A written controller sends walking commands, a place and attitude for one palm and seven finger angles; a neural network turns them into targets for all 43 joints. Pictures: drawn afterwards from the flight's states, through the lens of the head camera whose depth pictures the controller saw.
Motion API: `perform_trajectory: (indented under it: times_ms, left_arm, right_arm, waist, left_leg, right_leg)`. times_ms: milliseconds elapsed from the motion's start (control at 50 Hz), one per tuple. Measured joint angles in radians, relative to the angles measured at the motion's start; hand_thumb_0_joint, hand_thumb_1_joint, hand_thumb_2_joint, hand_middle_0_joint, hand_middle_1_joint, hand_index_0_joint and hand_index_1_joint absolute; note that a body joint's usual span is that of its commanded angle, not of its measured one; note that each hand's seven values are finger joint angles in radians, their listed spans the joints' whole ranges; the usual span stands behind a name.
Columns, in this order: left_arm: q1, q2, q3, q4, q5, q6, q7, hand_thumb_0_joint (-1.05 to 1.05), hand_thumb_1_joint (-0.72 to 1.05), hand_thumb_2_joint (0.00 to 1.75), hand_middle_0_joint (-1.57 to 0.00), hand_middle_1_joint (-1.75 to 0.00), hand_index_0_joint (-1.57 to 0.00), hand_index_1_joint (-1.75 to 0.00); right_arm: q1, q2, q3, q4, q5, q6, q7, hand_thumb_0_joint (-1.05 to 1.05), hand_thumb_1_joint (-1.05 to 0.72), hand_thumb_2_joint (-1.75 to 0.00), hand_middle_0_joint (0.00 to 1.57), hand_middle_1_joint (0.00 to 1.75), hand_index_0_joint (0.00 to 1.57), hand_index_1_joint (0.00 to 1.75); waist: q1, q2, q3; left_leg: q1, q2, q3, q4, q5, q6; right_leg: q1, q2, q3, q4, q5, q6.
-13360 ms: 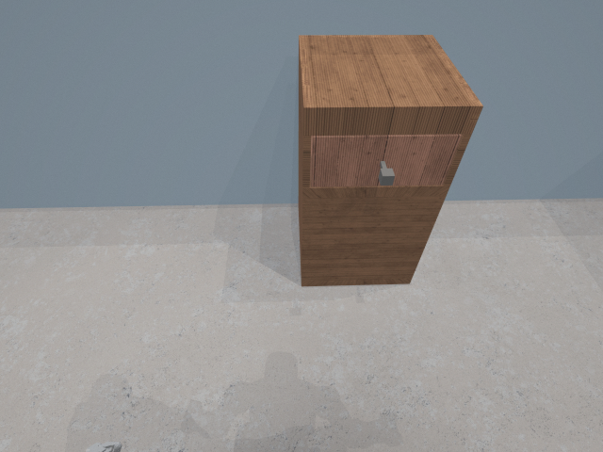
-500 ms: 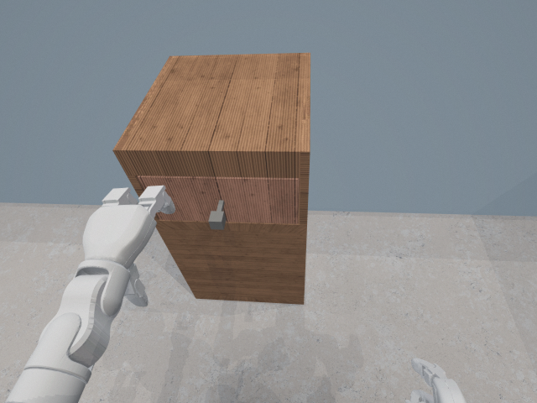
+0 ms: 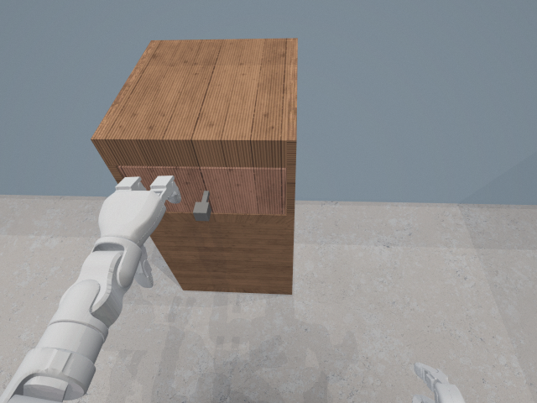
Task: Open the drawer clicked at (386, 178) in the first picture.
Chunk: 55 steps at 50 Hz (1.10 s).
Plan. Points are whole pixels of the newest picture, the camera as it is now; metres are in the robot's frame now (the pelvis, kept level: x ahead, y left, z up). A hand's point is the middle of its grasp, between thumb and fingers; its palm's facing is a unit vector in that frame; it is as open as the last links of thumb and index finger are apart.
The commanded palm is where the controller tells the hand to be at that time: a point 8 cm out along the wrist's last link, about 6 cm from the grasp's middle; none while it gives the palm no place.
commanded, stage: move the hooked fingers above the handle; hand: left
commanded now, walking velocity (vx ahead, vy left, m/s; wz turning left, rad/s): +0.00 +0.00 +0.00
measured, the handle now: (203, 205) +0.55 +0.22 -0.14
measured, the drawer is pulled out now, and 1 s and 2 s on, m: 0.00 0.00 0.00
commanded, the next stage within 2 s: lower the fingers behind the handle in 1.78 s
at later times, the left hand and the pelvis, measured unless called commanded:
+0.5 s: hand (166, 217) +0.42 +0.24 -0.01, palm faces -0.05 -0.04 -1.00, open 13.8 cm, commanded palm +0.41 +0.24 +0.04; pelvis +0.00 +0.01 -0.02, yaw -1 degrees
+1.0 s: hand (190, 208) +0.49 +0.22 -0.07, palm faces -0.07 -0.01 -1.00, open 13.8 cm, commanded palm +0.49 +0.22 -0.02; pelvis -0.01 +0.03 -0.06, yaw -2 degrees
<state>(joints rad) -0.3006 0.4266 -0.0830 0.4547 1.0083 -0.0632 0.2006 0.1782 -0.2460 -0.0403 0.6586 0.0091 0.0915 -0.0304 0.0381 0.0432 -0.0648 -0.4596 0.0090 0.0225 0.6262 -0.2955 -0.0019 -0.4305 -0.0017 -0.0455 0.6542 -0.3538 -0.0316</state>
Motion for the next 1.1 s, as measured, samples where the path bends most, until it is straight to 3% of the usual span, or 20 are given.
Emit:
perform_trajectory:
  times_ms: [140,380,540,700,860,1100]
  left_arm:
    - [-0.062,0.005,0.03,0.121,0.016,0.0,0.026,-0.01,-0.49,0.3,-0.32,-1.2,-0.32,-1.2]
    - [-0.169,0.003,0.058,0.307,0.067,-0.052,0.113,-0.01,-0.49,0.3,-0.32,-1.2,-0.32,-1.2]
    - [-0.265,0.012,0.065,0.449,0.087,-0.028,0.158,-0.01,-0.49,0.3,-0.32,-1.2,-0.32,-1.2]
    - [-0.344,0.01,0.075,0.539,0.116,-0.048,0.193,-0.01,-0.49,0.3,-0.32,-1.2,-0.32,-1.2]
    - [-0.457,0.017,0.065,0.651,0.136,0.004,0.244,-0.01,-0.49,0.3,-0.32,-1.2,-0.32,-1.2]
    - [-0.622,0.076,0.095,0.768,0.146,0.04,0.225,0.0,-0.49,0.3,-0.32,-1.2,-0.32,-1.2]
  right_arm:
    - [0.056,-0.004,-0.017,0.01,-0.002,0.016,0.002,0.01,-0.91,-0.9,0.2,0.3,0.2,0.3]
    - [0.113,-0.009,-0.04,0.037,-0.012,0.026,0.011,0.01,-0.91,-0.9,0.2,0.3,0.2,0.3]
    - [0.123,0.0,-0.039,0.041,-0.017,0.025,0.023,0.0,-0.91,-0.9,0.2,0.3,0.2,0.3]
    - [0.138,0.005,-0.035,0.045,-0.031,0.019,0.029,0.0,-0.91,-0.9,0.2,0.3,0.2,0.3]
    - [0.15,0.005,-0.031,0.059,-0.045,0.007,0.04,0.0,-0.91,-0.9,0.2,0.3,0.2,0.3]
    - [0.185,-0.003,-0.006,0.066,-0.062,-0.01,0.036,0.0,-0.91,-0.9,0.2,0.3,0.2,0.3]
  waist:
    - [-0.033,-0.002,-0.023]
    - [-0.071,-0.006,-0.053]
    - [-0.098,-0.006,-0.077]
    - [-0.121,-0.006,-0.099]
    - [-0.154,-0.001,-0.109]
    - [-0.228,0.009,-0.115]
  left_leg:
    - [-0.058,0.007,0.011,0.035,-0.019,0.001]
    - [-0.178,0.011,0.015,0.119,-0.054,0.01]
    - [-0.261,0.015,0.017,0.176,-0.073,0.017]
    - [-0.357,0.018,0.017,0.248,-0.095,0.025]
    - [-0.474,0.019,0.01,0.333,-0.118,0.032]
    - [-0.635,0.031,0.006,0.439,-0.147,0.037]
  right_leg:
    - [-0.061,0.006,0.012,0.032,-0.012,0.001]
    - [-0.175,0.007,0.017,0.1,-0.036,0.007]
    - [-0.252,0.01,0.019,0.141,-0.045,0.014]
    - [-0.342,0.011,0.019,0.199,-0.06,0.021]
    - [-0.451,0.011,0.013,0.272,-0.078,0.027]
    - [-0.606,0.02,0.011,0.364,-0.099,0.031]
